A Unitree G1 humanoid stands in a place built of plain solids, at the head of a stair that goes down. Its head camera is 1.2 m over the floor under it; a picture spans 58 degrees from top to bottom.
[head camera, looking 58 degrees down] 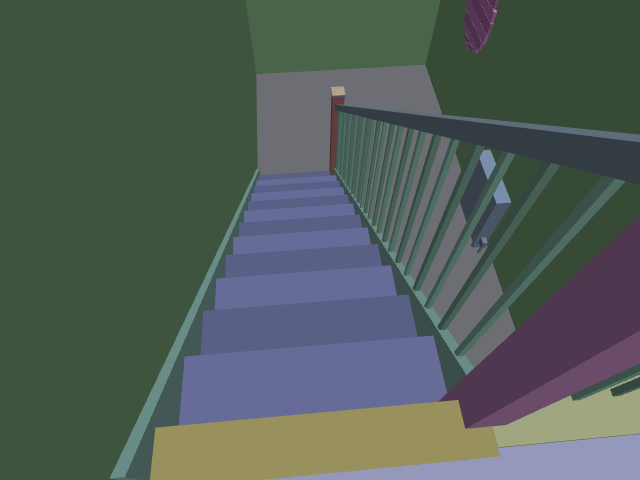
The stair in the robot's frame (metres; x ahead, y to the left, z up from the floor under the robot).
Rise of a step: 0.21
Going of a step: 0.25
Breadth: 0.83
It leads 5 degrees to the left of straight ahead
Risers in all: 13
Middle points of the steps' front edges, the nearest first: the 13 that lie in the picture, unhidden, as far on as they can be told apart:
0.21 0.03 0.00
0.46 0.03 -0.21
0.71 0.05 -0.42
0.96 0.07 -0.62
1.21 0.10 -0.83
1.46 0.12 -1.04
1.70 0.14 -1.25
1.95 0.16 -1.46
2.20 0.18 -1.66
2.45 0.20 -1.87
2.70 0.22 -2.08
2.94 0.25 -2.29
3.19 0.29 -2.50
